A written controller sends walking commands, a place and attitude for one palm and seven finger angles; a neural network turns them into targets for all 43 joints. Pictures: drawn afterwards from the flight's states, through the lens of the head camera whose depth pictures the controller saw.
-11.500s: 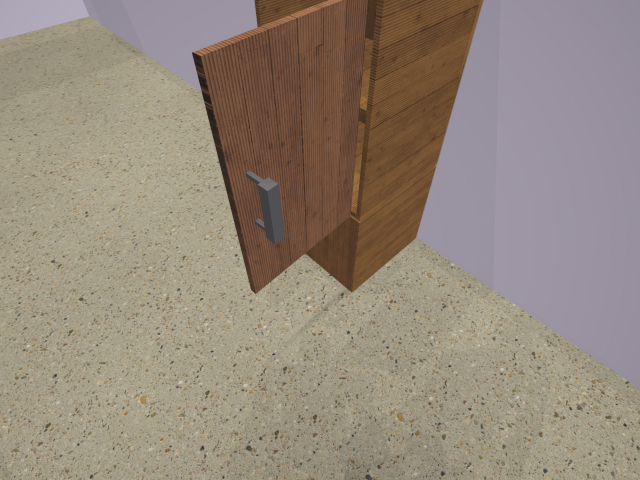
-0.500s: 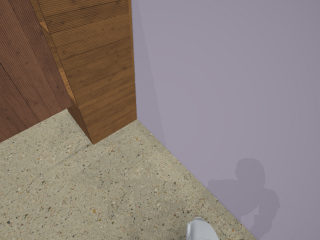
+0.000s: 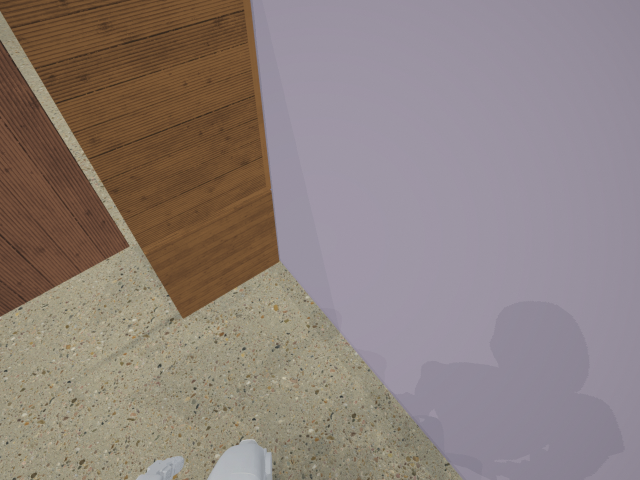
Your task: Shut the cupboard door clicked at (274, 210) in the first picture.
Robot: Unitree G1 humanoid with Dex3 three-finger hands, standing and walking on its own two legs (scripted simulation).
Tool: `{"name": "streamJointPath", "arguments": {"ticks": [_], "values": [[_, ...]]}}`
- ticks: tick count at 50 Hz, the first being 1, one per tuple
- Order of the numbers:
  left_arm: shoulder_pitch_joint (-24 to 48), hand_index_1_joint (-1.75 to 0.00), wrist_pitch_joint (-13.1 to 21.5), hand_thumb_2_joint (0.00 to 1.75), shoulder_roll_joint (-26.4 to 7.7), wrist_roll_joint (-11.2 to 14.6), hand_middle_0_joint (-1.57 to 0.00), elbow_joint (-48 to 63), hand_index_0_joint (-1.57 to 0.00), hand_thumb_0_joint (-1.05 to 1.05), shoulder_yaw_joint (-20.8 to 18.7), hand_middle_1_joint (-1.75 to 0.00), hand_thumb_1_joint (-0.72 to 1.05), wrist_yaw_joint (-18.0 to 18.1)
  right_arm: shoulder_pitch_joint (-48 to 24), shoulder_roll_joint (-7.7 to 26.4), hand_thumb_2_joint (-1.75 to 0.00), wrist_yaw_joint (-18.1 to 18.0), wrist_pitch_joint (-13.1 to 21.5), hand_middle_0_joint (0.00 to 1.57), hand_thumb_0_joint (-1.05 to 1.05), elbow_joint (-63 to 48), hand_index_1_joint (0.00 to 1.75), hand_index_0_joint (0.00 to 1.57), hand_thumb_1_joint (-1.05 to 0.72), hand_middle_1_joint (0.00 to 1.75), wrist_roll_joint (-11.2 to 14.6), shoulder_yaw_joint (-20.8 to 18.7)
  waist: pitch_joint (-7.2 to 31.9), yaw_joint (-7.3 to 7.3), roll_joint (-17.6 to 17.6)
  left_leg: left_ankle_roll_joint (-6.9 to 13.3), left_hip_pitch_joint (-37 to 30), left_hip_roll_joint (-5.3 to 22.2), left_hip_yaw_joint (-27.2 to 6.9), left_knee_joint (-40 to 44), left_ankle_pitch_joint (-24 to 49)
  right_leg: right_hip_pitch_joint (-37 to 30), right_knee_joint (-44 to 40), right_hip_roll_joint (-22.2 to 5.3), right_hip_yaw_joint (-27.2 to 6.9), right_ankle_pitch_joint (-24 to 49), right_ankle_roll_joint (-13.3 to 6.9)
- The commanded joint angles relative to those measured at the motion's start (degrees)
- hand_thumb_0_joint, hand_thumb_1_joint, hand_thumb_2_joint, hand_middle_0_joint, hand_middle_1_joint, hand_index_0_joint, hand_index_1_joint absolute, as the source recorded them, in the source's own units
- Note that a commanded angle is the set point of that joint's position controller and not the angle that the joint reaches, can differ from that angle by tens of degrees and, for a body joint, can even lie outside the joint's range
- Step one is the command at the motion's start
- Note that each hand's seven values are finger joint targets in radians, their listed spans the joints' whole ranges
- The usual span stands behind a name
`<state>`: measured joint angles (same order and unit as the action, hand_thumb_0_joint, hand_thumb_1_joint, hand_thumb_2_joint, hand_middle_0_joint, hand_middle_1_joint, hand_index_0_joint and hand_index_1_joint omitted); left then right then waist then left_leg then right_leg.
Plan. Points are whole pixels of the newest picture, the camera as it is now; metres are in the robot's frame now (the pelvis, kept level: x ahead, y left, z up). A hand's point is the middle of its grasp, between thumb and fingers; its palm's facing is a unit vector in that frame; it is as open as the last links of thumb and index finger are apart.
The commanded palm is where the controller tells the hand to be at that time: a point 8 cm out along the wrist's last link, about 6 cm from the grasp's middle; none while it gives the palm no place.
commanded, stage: turn to face it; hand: left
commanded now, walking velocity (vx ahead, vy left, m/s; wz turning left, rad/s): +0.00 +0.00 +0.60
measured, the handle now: out of the picture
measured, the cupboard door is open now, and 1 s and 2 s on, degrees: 94 94 94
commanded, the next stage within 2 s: take the last steps up to it in 1.02 s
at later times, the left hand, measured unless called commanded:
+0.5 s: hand out of the picture +0.10 +0.27 -0.17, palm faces +0.26 -0.93 -0.26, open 7.4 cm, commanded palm none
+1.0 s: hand out of the picture +0.06 +0.15 -0.15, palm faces +0.54 -0.80 -0.26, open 7.3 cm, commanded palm none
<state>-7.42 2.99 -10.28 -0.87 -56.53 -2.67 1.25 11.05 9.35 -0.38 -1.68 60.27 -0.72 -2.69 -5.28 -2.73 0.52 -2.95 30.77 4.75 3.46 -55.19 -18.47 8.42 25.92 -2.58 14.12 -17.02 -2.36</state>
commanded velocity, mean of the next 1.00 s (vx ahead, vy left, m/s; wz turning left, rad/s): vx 0.00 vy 0.00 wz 0.53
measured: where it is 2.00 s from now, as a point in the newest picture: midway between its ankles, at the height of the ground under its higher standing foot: outside the picture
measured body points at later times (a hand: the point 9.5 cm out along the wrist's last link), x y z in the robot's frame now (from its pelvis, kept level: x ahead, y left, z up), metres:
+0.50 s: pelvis +0.07 +0.03 +0.00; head +0.12 +0.07 +0.45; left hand +0.09 +0.32 -0.15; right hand +0.20 -0.19 -0.14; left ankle +0.10 +0.12 -0.74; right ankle +0.09 -0.16 -0.66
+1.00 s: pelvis +0.10 -0.05 +0.00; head +0.14 -0.05 +0.45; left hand +0.03 +0.19 -0.13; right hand +0.30 -0.24 -0.15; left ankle +0.00 +0.08 -0.66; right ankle +0.12 -0.14 -0.74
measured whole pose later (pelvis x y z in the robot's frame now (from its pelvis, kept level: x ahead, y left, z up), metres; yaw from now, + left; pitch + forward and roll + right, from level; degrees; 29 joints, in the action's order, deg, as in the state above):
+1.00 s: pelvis +0.10 -0.05 +0.00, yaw +34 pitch -1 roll +3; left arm -12.4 0.1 -9.7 -1.3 -51.7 -1.5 1.3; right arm 9.0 15.8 0.8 -5.7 56.1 -0.9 -4.9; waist -5.3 -1.3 -0.1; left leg -4.2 26.2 0.6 -0.7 -58.9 -24.0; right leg 8.9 28.1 -5.1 9.5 -18.4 -1.8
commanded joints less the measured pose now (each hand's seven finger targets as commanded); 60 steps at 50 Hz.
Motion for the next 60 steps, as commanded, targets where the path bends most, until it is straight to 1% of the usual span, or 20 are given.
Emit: {"name": "streamJointPath", "arguments": {"ticks": [1,4,6,7,8,10,12,16,26,33,34,36,38,41,47,55,57,58,59,60], "values": [[-5.37,-0.3,-0.4,0.9,-7.78,-0.41,-0.2,1.12,-0.2,0.0,-1.81,-0.3,0.9,0.38,-0.49,2.28,-0.9,1.2,0.18,0.2,0.0,-4.31,0.3,0.2,-0.9,0.3,-0.23,-0.31,3.19,2.73,9.22,-0.01,-2.4,-0.59,2.81,7.82,0.05,-2.77,-3.39,-16.72,-3.47,41.0,-3.97],[-5.25,-0.3,-1.04,0.9,-10.58,-0.51,-0.2,1.9,-0.2,0.0,-2.58,-0.3,0.9,0.31,-2.59,4.75,-0.9,1.41,0.25,0.2,0.0,-6.73,0.3,0.2,-0.9,0.3,-0.52,-0.69,3.84,2.26,7.67,1.3,-7.79,-2.57,4.36,14.32,0.3,-2.34,2.26,-18.15,-3.06,40.63,-3.01],[-4.38,-0.3,-1.6,0.9,-11.18,0.0,-0.2,2.81,-0.2,0.0,-2.76,-0.3,0.9,0.07,4.89,9.04,-0.9,1.42,0.56,0.2,0.0,-5.98,0.3,0.2,-0.9,0.3,-1.04,-1.91,9.0,-2.2,0.04,3.18,-22.27,-2.49,1.98,24.89,14.44,3.53,17.99,-15.62,-0.58,31.21,0.72],[-4.22,-0.3,-2.01,0.9,-7.99,0.81,-0.2,5.09,-0.2,0.0,-2.18,-0.3,0.9,-0.37,9.13,15.88,-0.9,1.15,1.23,0.2,0.0,-6.03,0.3,0.2,-0.9,0.3,-1.58,-3.5,12.37,-3.88,-17.28,10.85,-31.04,12.87,-19.58,29.33,37.85,17.9,33.64,-6.21,-0.28,-5.53,5.35],[-0.92,-0.3,-2.56,0.9,-7.21,0.61,-0.2,7.54,-0.2,0.0,-1.32,-0.3,0.9,-0.05,10.91,19.57,-0.9,0.32,1.04,0.2,0.0,-5.86,0.3,0.2,-0.9,0.3,-0.69,-3.86,14.72,-4.22,-18.03,17.07,-30.16,20.12,-30.24,32.23,50.61,22.21,43.79,-2.17,-8.99,-23.13,5.62],[0.98,-0.3,-3.75,0.9,-7.88,0.03,-0.2,8.67,-0.2,0.0,-1.74,-0.3,0.9,0.28,4.78,17.59,-0.9,-0.25,0.8,0.2,0.0,-8.45,0.3,0.2,-0.9,0.3,-0.67,-3.19,9.31,-1.55,-7.4,17.24,-20.36,18.17,-27.61,36.44,23.82,24.04,46.69,-4.09,-13.51,-17.72,5.14],[-0.58,-0.3,-4.42,0.9,-8.66,-0.51,-0.2,6.52,-0.2,0.0,-2.45,-0.3,0.9,-0.12,-1.31,15.81,-0.9,-0.73,0.72,0.2,0.0,-10.31,0.3,0.2,-0.9,0.3,-0.79,-2.57,5.03,1.12,-9.41,13.95,-14.16,13.02,-23.53,39.42,10.12,24.3,46.45,-4.61,-15.91,-9.86,5.6],[-5.04,-0.3,-4.69,0.9,-8.34,-0.61,-0.2,5.37,-0.2,0.0,-2.54,-0.3,0.9,-0.53,-2.05,14.67,-0.9,-0.67,1.48,0.2,0.0,-11.1,0.3,0.2,-0.9,0.3,-0.4,-2.16,9.28,2.92,-7.03,11.42,-17.94,8.07,-17.1,38.29,14.03,23.01,42.68,-3.59,-15.48,-3.4,6.51],[1.92,-0.3,-4.33,0.9,-8.35,0.05,-0.2,9.24,-0.2,0.0,-1.85,-0.3,0.9,0.06,3.58,15.14,-0.9,-0.28,0.72,0.2,0.0,-9.04,0.3,0.2,-0.9,0.3,-0.58,-3.25,9.99,0.15,-8.29,13.63,-24.85,7.39,-24.48,35.21,22.19,22.93,29.33,-0.79,-15.8,-7.93,7.44],[-4.31,-0.3,-4.05,0.9,-9.01,0.75,-0.2,8.48,-0.2,0.0,-1.93,-0.3,0.9,0.66,-1.14,14.77,-0.9,-0.15,-0.69,0.2,0.0,-10.46,0.3,0.2,-0.9,0.3,-0.38,-4.06,9.74,3.39,-9.73,10.91,-12.56,3.32,-27.63,31.8,17.17,2.94,7.25,3.15,-14.73,-2.69,5.29],[-7.27,-0.3,-3.64,0.9,-10.0,0.68,-0.2,7.95,-0.2,0.0,-2.48,-0.3,0.9,0.86,-2.45,13.61,-0.9,-0.07,-0.78,0.2,0.0,-10.98,0.3,0.2,-0.9,0.3,0.03,-3.95,10.67,5.18,-6.45,8.81,-7.02,0.95,-26.24,28.83,11.75,-5.22,-2.16,1.67,-15.93,1.99,4.85],[-7.5,-0.3,-3.08,0.9,-17.74,-0.76,-0.2,8.82,-0.2,0.0,-3.52,-0.3,0.9,1.34,-2.97,9.34,-0.9,0.4,-0.51,0.2,0.0,-12.72,0.3,0.2,-0.9,0.3,0.37,-3.62,7.86,5.95,17.5,0.21,8.14,-11.42,-7.29,3.89,-15.44,-8.75,-13.84,-25.04,-39.44,4.39,-4.44],[-0.58,-0.3,-2.57,0.9,-11.83,-0.12,-0.2,10.17,-0.2,0.0,-1.91,-0.3,0.9,1.41,-0.98,11.67,-0.9,1.11,-1.47,0.2,0.0,-10.22,0.3,0.2,-0.9,0.3,-0.67,-4.29,3.91,1.6,9.33,0.6,4.05,-6.48,-9.81,-11.35,-9.74,1.61,-10.5,-19.37,-27.56,15.36,-5.41],[-0.06,-0.3,-2.17,0.9,-9.19,0.35,-0.2,10.12,-0.2,0.0,-1.22,-0.3,0.9,1.06,0.05,9.95,-0.9,1.57,-2.18,0.2,0.0,-8.61,0.3,0.2,-0.9,0.3,-0.43,-3.61,3.73,0.69,10.75,-1.03,4.23,-4.87,-6.13,-15.36,-3.77,-1.37,-6.18,-13.74,-16.36,29.81,-3.52],[-8.96,-0.3,-1.83,0.9,-10.87,-0.23,-0.2,7.17,-0.2,0.0,-1.84,-0.3,0.9,0.97,-6.14,8.16,-0.9,1.47,-2.22,0.2,0.0,-9.43,0.3,0.2,-0.9,0.3,-0.16,-2.3,4.59,4.37,7.61,-1.7,1.7,-4.37,-2.77,-3.88,-5.91,-7.23,-4.26,-15.51,-13.87,36.94,-4.39],[-11.04,-0.3,-1.98,0.9,-12.89,-0.92,-0.2,3.86,-0.2,0.0,-2.54,-0.3,0.9,0.62,-7.0,7.42,-0.9,0.87,-0.64,0.2,0.0,-9.22,0.3,0.2,-0.9,0.3,0.34,-0.99,7.22,4.76,12.16,0.45,-11.24,-5.83,1.11,18.89,-5.6,-7.48,1.68,-16.58,-12.9,42.72,-4.58],[-8.9,-0.3,-1.98,0.9,-12.92,0.1,-0.2,3.62,-0.2,0.0,-2.37,-0.3,0.9,0.27,-2.05,9.25,-0.9,0.69,0.27,0.2,0.0,-7.5,0.3,0.2,-0.9,0.3,0.02,-1.06,8.9,1.5,8.67,1.92,-23.53,-5.5,1.16,31.96,7.56,-1.27,7.71,-14.15,-9.64,36.23,-0.72],[-8.37,-0.3,-2.13,0.9,-11.09,0.59,-0.2,4.39,-0.2,0.0,-2.04,-0.3,0.9,-0.12,0.25,13.19,-0.9,0.44,0.88,0.2,0.0,-7.12,0.3,0.2,-0.9,0.3,-0.49,-1.91,11.2,0.11,-0.52,5.03,-32.77,1.76,-6.5,33.57,16.66,7.96,15.18,-10.45,-6.77,21.39,2.23],[-5.96,-0.3,-2.4,0.9,-7.51,0.62,-0.2,6.25,-0.2,0.0,-0.97,-0.3,0.9,-0.6,4.03,18.61,-0.9,0.17,0.88,0.2,0.0,-6.65,0.3,0.2,-0.9,0.3,-0.96,-3.23,11.06,-2.05,-15.3,12.87,-36.36,15.36,-23.28,35.54,28.09,21.04,27.43,-3.35,-4.95,-16.03,4.84],[-2.58,-0.3,-3.18,0.9,-7.94,-0.05,-0.2,7.38,-0.2,0.0,-0.88,-0.3,0.9,-0.35,5.12,18.82,-0.9,-0.05,0.17,0.2,0.0,-6.05,0.3,0.2,-0.9,0.3,-0.81,-2.92,8.82,-2.16,-12.77,16.63,-32.48,17.41,-22.49,36.16,24.56,23.43,33.9,-3.25,-10.5,-20.3,4.05]]}}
